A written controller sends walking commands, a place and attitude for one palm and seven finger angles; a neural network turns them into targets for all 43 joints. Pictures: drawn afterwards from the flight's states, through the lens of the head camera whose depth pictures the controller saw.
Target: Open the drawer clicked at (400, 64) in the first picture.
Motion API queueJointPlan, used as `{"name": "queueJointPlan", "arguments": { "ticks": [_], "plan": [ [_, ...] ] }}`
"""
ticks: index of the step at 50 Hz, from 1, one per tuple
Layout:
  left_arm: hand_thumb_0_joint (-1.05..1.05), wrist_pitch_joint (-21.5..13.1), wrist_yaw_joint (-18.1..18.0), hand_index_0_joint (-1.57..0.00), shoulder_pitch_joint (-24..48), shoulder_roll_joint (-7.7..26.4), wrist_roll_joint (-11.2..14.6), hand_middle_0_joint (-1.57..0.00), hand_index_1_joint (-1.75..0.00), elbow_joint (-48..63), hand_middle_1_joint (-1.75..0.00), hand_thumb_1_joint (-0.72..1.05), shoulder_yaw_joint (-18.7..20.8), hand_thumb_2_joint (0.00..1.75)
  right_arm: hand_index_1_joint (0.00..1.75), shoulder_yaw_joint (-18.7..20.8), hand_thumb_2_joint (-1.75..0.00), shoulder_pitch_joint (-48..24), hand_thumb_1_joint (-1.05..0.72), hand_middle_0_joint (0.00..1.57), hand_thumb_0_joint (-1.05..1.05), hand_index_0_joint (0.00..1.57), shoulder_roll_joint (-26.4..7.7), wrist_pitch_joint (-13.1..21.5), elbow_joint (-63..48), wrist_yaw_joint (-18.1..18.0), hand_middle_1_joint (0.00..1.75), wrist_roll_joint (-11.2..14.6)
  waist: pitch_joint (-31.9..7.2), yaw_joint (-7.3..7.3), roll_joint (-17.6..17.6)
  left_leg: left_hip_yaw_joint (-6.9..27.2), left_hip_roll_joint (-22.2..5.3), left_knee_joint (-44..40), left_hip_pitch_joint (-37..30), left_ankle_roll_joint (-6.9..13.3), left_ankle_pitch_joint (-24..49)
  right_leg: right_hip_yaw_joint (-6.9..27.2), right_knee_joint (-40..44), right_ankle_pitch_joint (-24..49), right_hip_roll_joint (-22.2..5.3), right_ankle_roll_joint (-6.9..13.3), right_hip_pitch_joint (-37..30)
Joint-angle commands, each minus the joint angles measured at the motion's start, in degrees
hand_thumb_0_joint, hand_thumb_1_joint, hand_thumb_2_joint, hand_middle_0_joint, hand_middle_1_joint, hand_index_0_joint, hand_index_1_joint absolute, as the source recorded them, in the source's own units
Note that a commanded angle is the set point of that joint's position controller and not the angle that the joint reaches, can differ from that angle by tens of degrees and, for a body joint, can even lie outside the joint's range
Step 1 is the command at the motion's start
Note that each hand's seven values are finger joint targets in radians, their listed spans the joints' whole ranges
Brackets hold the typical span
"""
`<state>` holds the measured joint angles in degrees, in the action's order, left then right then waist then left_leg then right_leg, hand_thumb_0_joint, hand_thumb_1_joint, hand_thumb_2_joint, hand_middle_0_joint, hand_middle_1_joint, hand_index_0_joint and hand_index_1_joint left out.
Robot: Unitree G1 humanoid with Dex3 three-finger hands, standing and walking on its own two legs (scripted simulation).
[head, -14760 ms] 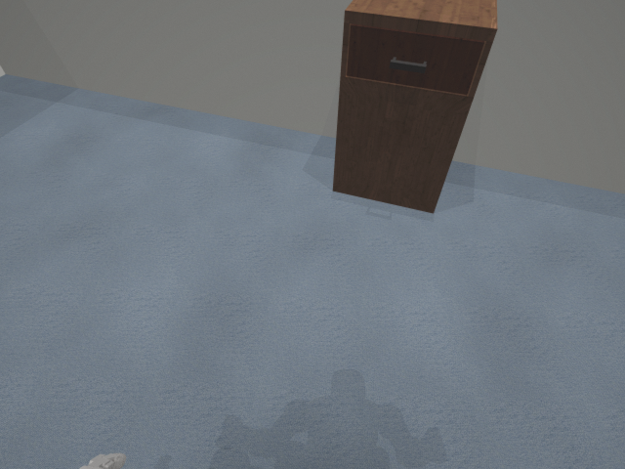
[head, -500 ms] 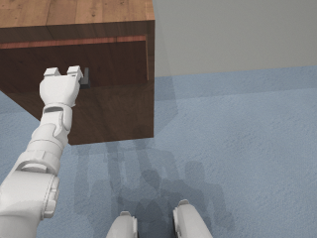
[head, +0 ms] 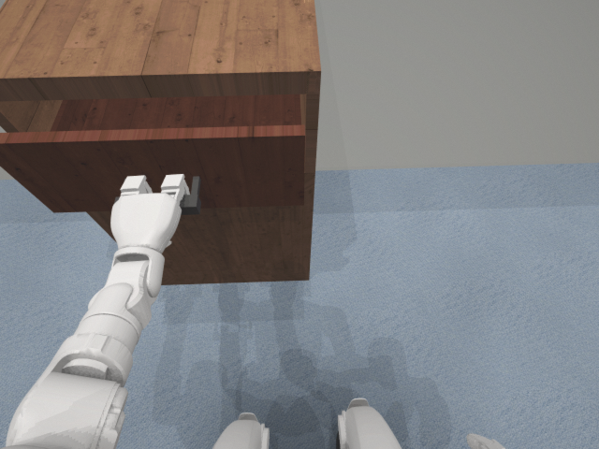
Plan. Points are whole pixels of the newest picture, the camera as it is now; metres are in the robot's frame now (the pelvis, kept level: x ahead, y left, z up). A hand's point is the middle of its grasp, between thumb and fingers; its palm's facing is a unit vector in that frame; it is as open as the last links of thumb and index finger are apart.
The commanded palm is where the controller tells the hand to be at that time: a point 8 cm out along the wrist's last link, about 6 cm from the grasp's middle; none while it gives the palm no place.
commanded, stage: pull the drawer open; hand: left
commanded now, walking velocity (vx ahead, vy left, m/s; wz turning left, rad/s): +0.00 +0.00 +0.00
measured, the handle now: (160, 194) +0.48 +0.22 -0.01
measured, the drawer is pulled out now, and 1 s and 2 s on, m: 0.08 0.20 0.30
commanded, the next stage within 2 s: open the thumb to release the handle in 1.98 s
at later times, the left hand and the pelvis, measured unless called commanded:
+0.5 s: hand (155, 272) +0.36 +0.21 -0.03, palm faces -0.01 -0.03 -1.00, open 5.8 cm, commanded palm +0.33 +0.21 +0.02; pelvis +0.00 +0.00 +0.01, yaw -1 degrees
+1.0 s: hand (149, 313) +0.30 +0.21 -0.03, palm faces -0.01 -0.03 -1.00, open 5.8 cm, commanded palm +0.27 +0.20 +0.02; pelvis +0.00 -0.01 +0.01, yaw +0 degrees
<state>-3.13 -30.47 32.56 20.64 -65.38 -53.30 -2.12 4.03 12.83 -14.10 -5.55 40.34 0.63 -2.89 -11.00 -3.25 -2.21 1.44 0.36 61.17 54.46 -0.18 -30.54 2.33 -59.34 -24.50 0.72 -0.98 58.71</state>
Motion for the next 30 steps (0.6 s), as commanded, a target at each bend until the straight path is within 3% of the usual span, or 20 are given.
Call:
{"name": "queueJointPlan", "arguments": {
  "ticks": [1,2,6,9,10,12,14,19,24,27,29,30],
  "plan": [
    [0.0,0.7,-2.1,-0.4,13.3,9.9,0.2,-0.4,-1.35,8.2,-1.35,0.9,2.7,0.9,0.3,2.7,-0.9,6.1,-0.9,0.2,0.0,0.2,-8.0,1.0,-3.9,-0.8,0.3,0.2,-23.3,-0.13,1.3,-2.6,1.3,-6.6,-12.0,1.8,24.0,-3.4,5.9,21.1,1.1,3.4,-19.3],
    [0.0,0.7,-2.0,-0.4,13.0,11.0,0.3,-0.4,-1.35,8.6,-1.35,0.9,3.7,0.9,0.3,2.5,-0.9,5.9,-0.9,0.2,0.0,0.2,-8.2,0.9,-4.0,-0.8,0.3,0.2,-23.8,0.36,1.1,-2.5,1.3,-6.7,-12.0,1.8,24.4,-3.4,5.7,21.5,1.1,3.5,-19.9],
    [0.0,0.6,-2.1,-0.4,8.5,8.5,0.3,-0.4,-1.35,11.1,-1.35,0.9,2.3,0.9,0.3,2.7,-0.9,5.2,-0.9,0.2,0.0,0.2,-7.6,1.0,-4.8,-0.8,0.3,0.3,-24.1,1.0,0.7,-2.7,1.2,-7.2,-13.6,1.6,25.9,-3.6,5.9,22.7,1.2,3.6,-20.5],
    [0.0,0.5,-2.0,-0.4,5.3,9.0,0.7,-0.4,-1.35,12.7,-1.35,0.9,3.1,0.9,0.3,2.6,-0.9,4.7,-0.9,0.2,0.0,0.2,-7.6,1.0,-5.2,-0.9,0.3,0.4,-22.8,1.48,2.5,-2.6,1.2,-7.7,-13.2,1.7,25.2,-3.4,6.4,22.6,1.3,3.6,-21.6],
    [0.0,0.6,-2.1,-0.4,4.2,7.7,0.7,-0.4,-1.35,12.6,-1.35,0.9,2.2,0.9,0.3,2.5,-0.9,4.4,-0.9,0.2,0.0,0.2,-7.5,1.1,-5.4,-1.0,0.3,0.5,-21.9,1.22,3.0,-2.6,1.2,-8.0,-12.9,1.7,24.4,-3.5,6.7,22.0,1.2,3.5,-21.5],
    [0.0,0.4,-2.3,-0.4,3.9,9.0,1.0,-0.4,-1.35,15.5,-1.35,0.9,3.4,0.9,0.3,2.5,-0.9,3.8,-0.9,0.2,0.0,0.2,-7.7,1.3,-5.5,-1.1,0.3,0.4,-22.2,1.74,1.9,-2.6,1.2,-8.3,-13.3,1.7,24.4,-3.4,6.8,21.9,1.2,3.7,-22.1],
    [0.0,0.6,-2.7,-0.4,1.7,7.3,0.5,-0.4,-1.35,15.9,-1.35,0.9,2.2,0.9,0.3,2.5,-0.9,3.5,-0.9,0.2,0.0,0.2,-7.3,1.5,-5.5,-1.2,0.3,0.5,-21.2,1.48,2.3,-2.7,1.0,-8.5,-13.9,1.6,24.3,-3.6,6.9,21.6,1.3,3.6,-21.5],
    [0.0,1.3,-3.7,-0.4,-4.5,7.4,0.7,-0.4,-1.35,21.0,-1.35,0.9,3.1,0.9,0.3,2.5,-0.9,2.2,-0.9,0.2,0.0,0.2,-7.2,1.8,-6.3,-1.3,0.3,0.5,-21.2,2.54,1.9,-2.7,1.1,-9.0,-15.4,1.5,25.8,-3.4,7.2,22.9,1.4,3.8,-23.0],
    [0.0,2.4,-4.6,-0.4,-5.6,5.3,0.5,-0.4,-1.35,23.6,-1.35,0.9,1.2,0.9,0.3,2.2,-0.9,0.7,-0.9,0.2,0.0,0.2,-7.1,2.6,-6.6,-1.5,0.3,0.6,-18.2,1.76,1.4,-2.5,0.9,-9.7,-16.1,1.3,23.6,-3.9,7.8,19.8,1.4,3.8,-20.9],
    [0.0,3.1,-5.0,-0.4,-7.1,6.6,0.2,-0.4,-1.35,24.9,-1.35,0.9,2.5,0.9,0.3,2.2,-0.9,-0.3,-0.9,0.2,0.0,0.2,-7.2,2.9,-6.7,-1.7,0.3,0.5,-18.8,2.52,1.3,-2.3,1.0,-9.7,-16.8,1.2,24.2,-3.9,7.8,19.9,1.4,4.0,-21.4],
    [0.0,3.5,-5.0,-0.4,-7.5,5.1,0.1,-0.4,-1.35,25.3,-1.35,0.9,0.9,0.9,0.3,2.2,-0.9,-0.5,-0.9,0.2,0.0,0.2,-6.9,3.1,-6.8,-1.8,0.3,0.5,-18.0,1.99,1.3,-2.6,1.1,-9.7,-16.9,1.2,23.7,-3.9,8.1,20.1,1.3,3.8,-21.3],
    [0.0,3.8,-5.0,-0.4,-8.8,5.8,0.0,-0.4,-1.35,25.1,-1.35,0.9,1.6,0.9,0.3,2.0,-0.9,-0.8,-0.9,0.2,0.0,0.2,-6.9,3.2,-7.0,-1.8,0.3,0.5,-18.0,2.6,2.2,-2.4,1.2,-9.9,-16.5,1.1,22.7,-3.9,8.0,18.9,1.3,3.9,-21.5]
  ]
}}
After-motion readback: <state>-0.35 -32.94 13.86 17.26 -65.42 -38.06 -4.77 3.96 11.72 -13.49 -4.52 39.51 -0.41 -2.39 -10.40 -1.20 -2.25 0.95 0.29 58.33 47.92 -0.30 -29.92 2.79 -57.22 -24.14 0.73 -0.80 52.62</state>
